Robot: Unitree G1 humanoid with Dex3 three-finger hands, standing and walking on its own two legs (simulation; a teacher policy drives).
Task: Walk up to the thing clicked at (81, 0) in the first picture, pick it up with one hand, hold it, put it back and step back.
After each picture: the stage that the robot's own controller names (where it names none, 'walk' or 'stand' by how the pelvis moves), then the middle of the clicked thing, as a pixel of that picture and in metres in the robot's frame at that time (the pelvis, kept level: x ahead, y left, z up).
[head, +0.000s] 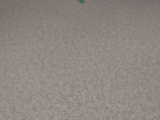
stand; out of the picture +2.36 -0.08 -0.72
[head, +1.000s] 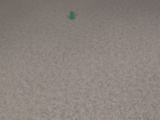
walk; (72, 15) +2.21 +0.18 -0.71
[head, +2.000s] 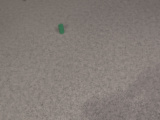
walk; (61, 28) +1.59 +0.31 -0.72
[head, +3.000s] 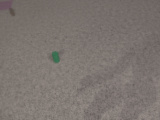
walk; (55, 57) +1.11 +0.27 -0.72
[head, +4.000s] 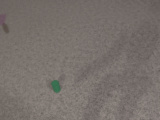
walk; (56, 86) +0.75 +0.26 -0.71
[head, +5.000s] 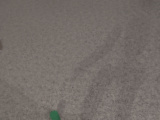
walk; (55, 117) +0.49 +0.25 -0.71
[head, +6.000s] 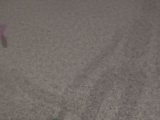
stand; out of the picture +0.43 +0.20 -0.72
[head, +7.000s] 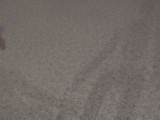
walk; out of the picture +0.41 +0.20 -0.72
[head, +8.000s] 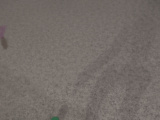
walk; out of the picture +0.43 +0.25 -0.71
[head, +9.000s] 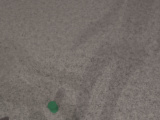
walk; (53, 107) +0.38 +0.22 -0.70
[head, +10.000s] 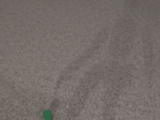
stand; (48, 116) +0.45 +0.18 -0.70
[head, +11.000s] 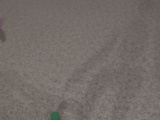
stand; (55, 118) +0.45 +0.19 -0.70
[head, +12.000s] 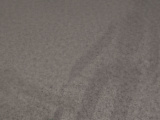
stand; out of the picture +0.40 +0.21 -0.73
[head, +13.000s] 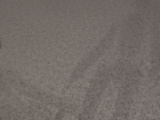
stand; out of the picture +0.40 +0.20 -0.73
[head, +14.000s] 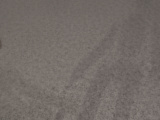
stand; out of the picture +0.40 +0.20 -0.73
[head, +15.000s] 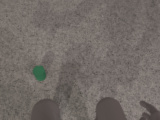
go down; (39, 73) +0.46 +0.19 -0.47
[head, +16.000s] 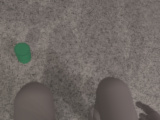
go down; (23, 53) +0.49 +0.21 -0.32
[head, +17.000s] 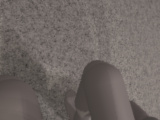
close in; out of the picture +0.48 +0.26 -0.24
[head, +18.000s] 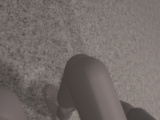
close; out of the picture +0.47 +0.29 -0.23
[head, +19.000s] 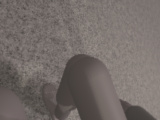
lift; out of the picture +0.46 +0.27 -0.24
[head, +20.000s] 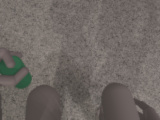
lift; (17, 73) +0.34 +0.22 -0.09
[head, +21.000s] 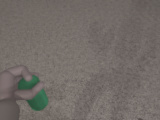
hold; (34, 93) +0.31 +0.16 +0.01
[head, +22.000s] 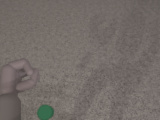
hold; (46, 112) +0.32 +0.16 -0.25
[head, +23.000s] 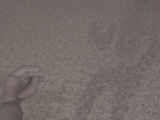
hold; out of the picture +0.25 +0.07 -0.71
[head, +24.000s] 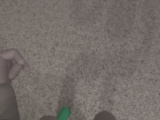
crouch; (62, 117) +0.27 +0.07 -0.59
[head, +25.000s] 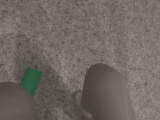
lower; (29, 83) +0.32 +0.09 -0.29
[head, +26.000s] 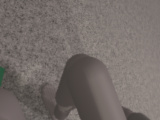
lower; out of the picture +0.32 +0.10 -0.26
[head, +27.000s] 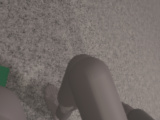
lower; out of the picture +0.32 +0.10 -0.26
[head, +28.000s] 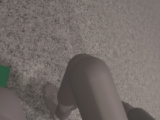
lower; out of the picture +0.32 +0.09 -0.26
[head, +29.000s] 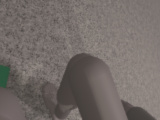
lower; out of the picture +0.32 +0.09 -0.26
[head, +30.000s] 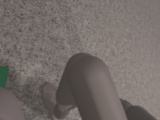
loosen; out of the picture +0.32 +0.09 -0.26
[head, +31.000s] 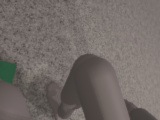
stand; (1, 79) +0.32 +0.09 -0.26
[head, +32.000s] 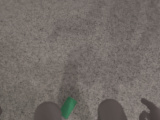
walk; (67, 107) +0.28 +0.04 -0.52
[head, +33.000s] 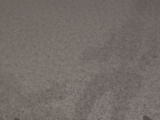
stand; out of the picture +0.23 +0.03 -0.69
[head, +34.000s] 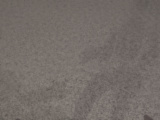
stand; out of the picture +0.23 +0.04 -0.69
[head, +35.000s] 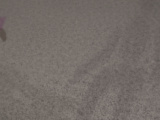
stand; out of the picture +0.23 +0.04 -0.72
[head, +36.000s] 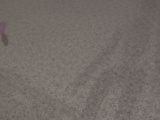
stand; out of the picture +0.24 +0.04 -0.75
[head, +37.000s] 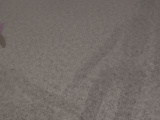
stand; out of the picture +0.22 +0.05 -0.75
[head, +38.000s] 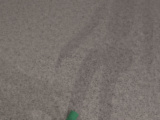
walk; (71, 119) +0.31 +0.02 -0.73
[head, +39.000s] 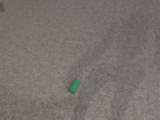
walk; (74, 86) +0.64 +0.07 -0.72
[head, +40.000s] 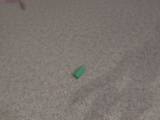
stand; (78, 72) +0.89 +0.03 -0.73
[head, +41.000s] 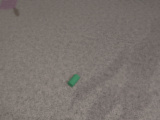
stand; (73, 80) +0.84 +0.05 -0.75
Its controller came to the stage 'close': yes
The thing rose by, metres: 0.69
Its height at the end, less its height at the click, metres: -0.02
